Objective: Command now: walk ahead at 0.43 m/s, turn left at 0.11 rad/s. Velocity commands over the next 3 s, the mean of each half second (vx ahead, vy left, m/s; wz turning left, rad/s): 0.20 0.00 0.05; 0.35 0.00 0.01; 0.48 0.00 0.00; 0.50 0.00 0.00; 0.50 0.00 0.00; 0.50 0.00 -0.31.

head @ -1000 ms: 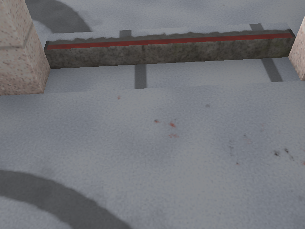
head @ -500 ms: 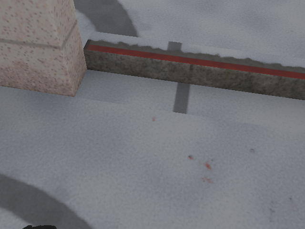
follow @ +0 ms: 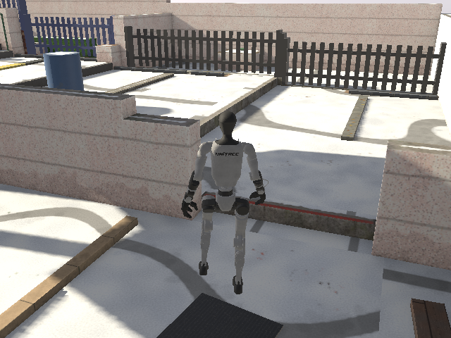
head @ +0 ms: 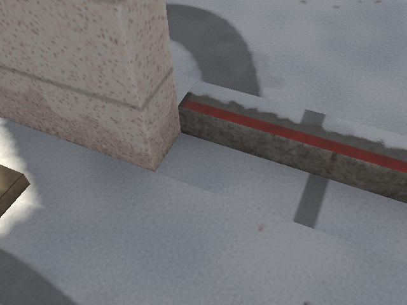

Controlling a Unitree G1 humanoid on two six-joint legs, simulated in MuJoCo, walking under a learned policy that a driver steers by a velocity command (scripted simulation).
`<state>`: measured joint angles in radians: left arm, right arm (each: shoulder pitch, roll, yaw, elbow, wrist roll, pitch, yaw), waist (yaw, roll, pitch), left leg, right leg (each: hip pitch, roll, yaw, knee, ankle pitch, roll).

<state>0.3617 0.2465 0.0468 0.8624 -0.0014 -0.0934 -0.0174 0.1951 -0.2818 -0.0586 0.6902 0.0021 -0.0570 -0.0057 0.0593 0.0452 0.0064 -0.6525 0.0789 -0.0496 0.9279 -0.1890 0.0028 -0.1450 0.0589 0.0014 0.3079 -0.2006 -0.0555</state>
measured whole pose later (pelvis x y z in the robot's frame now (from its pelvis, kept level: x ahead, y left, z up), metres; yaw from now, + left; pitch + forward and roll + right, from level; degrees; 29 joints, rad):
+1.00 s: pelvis +0.33 +0.06 +0.00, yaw +0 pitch +2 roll +0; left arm 0.20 0.29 0.06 0.86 -0.02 -0.09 -0.01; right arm 0.33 -0.25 -0.05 0.92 0.00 -0.07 0.00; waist -0.04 -0.03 -0.02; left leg -0.10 -0.03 0.02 0.30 -0.24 0.04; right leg -0.57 -0.09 -0.01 0.98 -0.24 -0.01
